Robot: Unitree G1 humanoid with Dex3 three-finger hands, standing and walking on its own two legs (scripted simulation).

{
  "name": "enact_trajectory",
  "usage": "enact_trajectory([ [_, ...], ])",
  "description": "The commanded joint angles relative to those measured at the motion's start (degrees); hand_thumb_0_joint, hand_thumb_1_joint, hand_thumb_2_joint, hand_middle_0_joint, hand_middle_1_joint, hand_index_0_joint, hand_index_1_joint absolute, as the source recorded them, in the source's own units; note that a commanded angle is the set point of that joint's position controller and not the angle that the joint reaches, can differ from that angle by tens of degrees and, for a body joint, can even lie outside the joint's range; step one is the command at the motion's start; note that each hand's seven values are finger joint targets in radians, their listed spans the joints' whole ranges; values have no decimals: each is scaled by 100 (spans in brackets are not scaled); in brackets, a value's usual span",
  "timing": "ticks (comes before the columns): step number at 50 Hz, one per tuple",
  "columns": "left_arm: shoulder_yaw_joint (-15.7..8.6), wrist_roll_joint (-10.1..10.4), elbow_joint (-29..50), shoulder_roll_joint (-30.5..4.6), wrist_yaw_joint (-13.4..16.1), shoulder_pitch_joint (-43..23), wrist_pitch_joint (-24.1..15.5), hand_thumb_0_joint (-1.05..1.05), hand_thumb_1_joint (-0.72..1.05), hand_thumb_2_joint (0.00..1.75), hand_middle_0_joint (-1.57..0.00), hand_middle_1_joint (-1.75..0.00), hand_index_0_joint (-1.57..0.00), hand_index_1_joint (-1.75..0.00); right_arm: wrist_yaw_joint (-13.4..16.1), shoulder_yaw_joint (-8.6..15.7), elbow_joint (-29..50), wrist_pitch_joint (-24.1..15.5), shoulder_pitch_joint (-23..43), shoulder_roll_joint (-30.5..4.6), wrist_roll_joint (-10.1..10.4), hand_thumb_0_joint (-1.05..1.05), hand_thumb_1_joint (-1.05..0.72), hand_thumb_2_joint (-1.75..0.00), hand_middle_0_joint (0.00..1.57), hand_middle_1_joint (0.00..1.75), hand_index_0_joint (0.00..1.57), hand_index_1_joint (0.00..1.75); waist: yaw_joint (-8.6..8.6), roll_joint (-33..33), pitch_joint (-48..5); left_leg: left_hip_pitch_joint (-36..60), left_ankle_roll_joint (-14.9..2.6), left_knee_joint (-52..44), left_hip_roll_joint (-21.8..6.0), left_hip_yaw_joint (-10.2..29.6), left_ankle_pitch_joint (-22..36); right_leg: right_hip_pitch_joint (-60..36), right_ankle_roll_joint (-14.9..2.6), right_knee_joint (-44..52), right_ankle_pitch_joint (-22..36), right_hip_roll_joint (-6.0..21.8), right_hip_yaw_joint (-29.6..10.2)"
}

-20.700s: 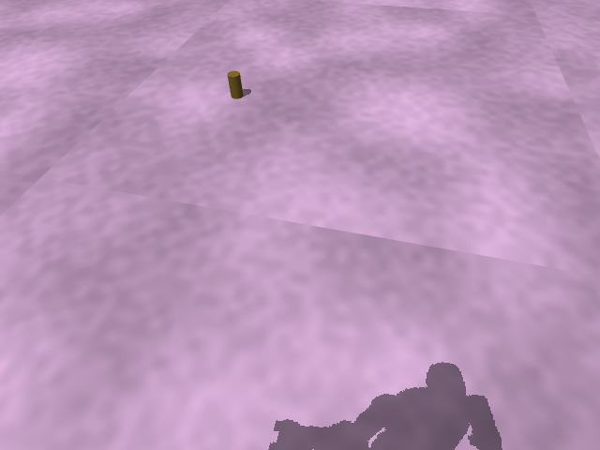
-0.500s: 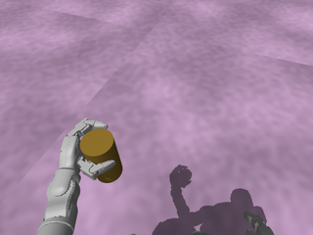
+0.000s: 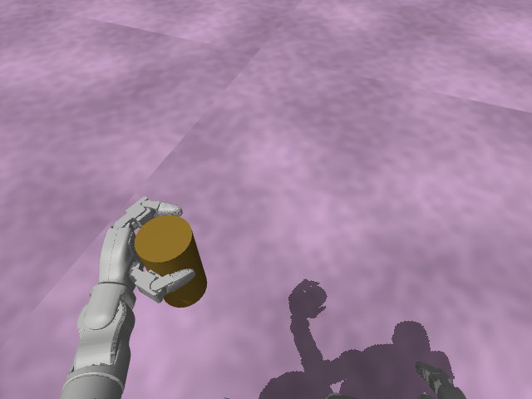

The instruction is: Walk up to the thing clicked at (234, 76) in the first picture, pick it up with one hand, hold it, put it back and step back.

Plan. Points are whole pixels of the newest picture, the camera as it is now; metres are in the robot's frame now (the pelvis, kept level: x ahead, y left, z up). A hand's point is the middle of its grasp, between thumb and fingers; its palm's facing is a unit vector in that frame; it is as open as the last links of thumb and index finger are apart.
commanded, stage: hold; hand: left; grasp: from the side
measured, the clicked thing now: (175, 264) +0.32 +0.17 +0.01
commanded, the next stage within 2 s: crouch in 0.26 s
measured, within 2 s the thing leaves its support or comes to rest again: neither
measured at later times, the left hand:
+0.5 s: hand (165, 252) +0.32 +0.17 +0.04, palm faces +0.00 -1.00 -0.03, open 11.0 cm
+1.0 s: hand (191, 288) +0.35 +0.18 -0.17, palm faces +0.00 -1.00 -0.03, open 11.0 cm
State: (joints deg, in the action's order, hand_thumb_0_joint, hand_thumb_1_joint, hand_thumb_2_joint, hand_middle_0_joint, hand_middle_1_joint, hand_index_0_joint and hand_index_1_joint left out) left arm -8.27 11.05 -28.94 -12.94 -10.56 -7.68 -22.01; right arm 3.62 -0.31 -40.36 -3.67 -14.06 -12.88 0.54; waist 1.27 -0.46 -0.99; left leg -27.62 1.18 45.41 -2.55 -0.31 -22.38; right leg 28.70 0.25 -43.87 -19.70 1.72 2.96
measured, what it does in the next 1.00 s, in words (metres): lowers itself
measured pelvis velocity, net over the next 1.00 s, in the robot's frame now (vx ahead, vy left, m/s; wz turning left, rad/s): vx -0.04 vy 0.01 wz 0.00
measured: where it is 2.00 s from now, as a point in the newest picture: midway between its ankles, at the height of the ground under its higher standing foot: outside the picture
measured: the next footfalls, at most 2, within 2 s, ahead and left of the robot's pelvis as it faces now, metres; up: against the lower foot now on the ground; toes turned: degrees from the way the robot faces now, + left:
none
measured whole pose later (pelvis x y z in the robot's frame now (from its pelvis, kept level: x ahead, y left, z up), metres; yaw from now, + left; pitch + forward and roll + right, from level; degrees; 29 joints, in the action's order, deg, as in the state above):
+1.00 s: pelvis -0.04 +0.01 -0.15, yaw +0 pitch +27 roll -2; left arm -14.6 8.5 -54.4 -15.6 -12.0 -25.1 -42.0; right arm -0.9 0.7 -40.9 -4.6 -11.4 -15.3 -3.3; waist 5.1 0.2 -10.2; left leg -80.0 0.8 88.6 -2.1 1.8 -35.4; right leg 80.5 0.3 -85.9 -32.0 3.0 2.7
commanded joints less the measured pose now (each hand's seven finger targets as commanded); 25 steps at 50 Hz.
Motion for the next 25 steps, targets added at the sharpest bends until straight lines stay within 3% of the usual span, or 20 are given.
enact_trajectory([
  [1,-444,220,1973,-964,15,-2156,-558,0,1,120,-120,-142,-123,-142,58,303,706,-240,155,-790,38,0,-92,-90,20,30,20,30,-18,-136,-1759,595,-144,-601,246,-14,1287,-971,-82,589,1422,-129,-73],
  [4,-450,181,2006,-917,92,-2022,-537,0,0,120,-120,-141,-122,-141,76,283,717,-224,174,-749,40,0,-91,-91,20,30,20,30,-9,-196,-1802,681,-132,-676,249,-34,1167,-960,-82,639,1275,-137,-78],
  [6,-394,220,1758,-729,130,-1934,-499,0,0,121,-120,-142,-122,-141,63,270,704,-238,212,-731,54,0,-91,-90,20,30,20,30,-18,-49,-1402,489,-129,-721,229,-1,1012,-826,-92,628,1109,-160,-32],
  [7,-493,180,1662,-852,145,-1950,-490,0,0,120,-119,-141,-121,-140,67,299,673,-238,164,-773,46,0,-91,-90,20,30,20,30,-4,-44,-1505,518,-134,-711,222,3,1007,-798,-93,622,1104,-162,-36],
  [8,-438,175,1538,-783,134,-1807,-480,0,2,118,-118,-139,-120,-139,57,287,677,-232,162,-759,39,0,-91,-90,20,30,20,30,-8,-82,-1565,566,-123,-701,218,9,1100,-844,-97,588,1159,-166,-21],
  [10,-375,129,2014,-900,101,-2079,-555,0,2,119,-120,-141,-122,-141,53,306,703,-240,145,-764,16,0,-92,-90,20,30,20,30,-17,-325,-1763,704,-107,-661,223,-4,1284,-896,-107,544,1337,-158,-40],
  [11,-387,111,1663,-874,90,-1919,-503,0,1,120,-121,-142,-123,-142,61,322,676,-233,97,-802,28,0,-92,-90,20,30,20,30,41,-160,-1677,713,-116,-651,215,4,1337,-856,-103,537,1372,-165,-35],
  [12,-435,131,1851,-914,79,-1871,-513,0,3,120,-120,-142,-123,-141,61,314,681,-227,99,-774,19,0,-91,-90,20,30,20,30,-35,-236,-1771,715,-107,-638,211,11,1459,-938,-109,517,1471,-162,-31],
  [13,-361,154,2011,-870,64,-2077,-521,0,5,120,-120,-141,-123,-141,59,308,693,-241,102,-767,24,0,-91,-90,20,30,20,30,18,-300,-1868,756,-110,-614,230,-10,1479,-968,-104,540,1538,-148,-56],
  [15,-257,193,1677,-670,36,-1935,-458,0,0,119,-120,-142,-123,-141,58,297,688,-250,135,-769,21,0,-91,-90,20,30,20,30,70,-49,-1569,622,-138,-621,215,-1,1311,-851,-78,586,1401,-162,-50],
  [18,-441,171,1720,-873,74,-1966,-497,0,9,123,-124,-144,-126,-143,36,307,700,-235,153,-766,17,0,-91,-91,20,30,20,30,-18,-170,-1676,574,-130,-629,231,-12,1244,-898,-90,576,1322,-148,-54],
  [19,-316,147,1803,-797,67,-1997,-498,0,14,118,-122,-136,-124,-135,24,303,715,-247,112,-769,11,0,-86,-90,20,30,20,30,21,-149,-1709,600,-126,-652,213,4,1216,-888,-103,562,1285,-165,-40],
  [21,-269,116,1356,-673,66,-1798,-478,0,20,119,-123,-138,-125,-136,11,312,692,-238,130,-775,11,0,-87,-90,20,30,20,30,53,-132,-1546,540,-124,-623,214,-3,1234,-742,-106,533,1280,-162,-37],
  [23,-366,97,1492,-774,118,-2101,-539,0,18,117,-121,-134,-123,-133,-1,327,655,-228,78,-778,-1,0,-87,-90,20,30,20,30,56,-43,-1589,473,-141,-562,207,9,1272,-757,-100,491,1350,-155,-32],
  [25,-444,84,1124,-727,155,-1988,-575,0,18,117,-121,-135,-124,-134,-17,320,621,-225,124,-747,-20,0,-87,-90,20,30,20,30,42,60,-1442,265,-172,-457,236,-36,1143,-629,-67,493,1300,-117,-70],
])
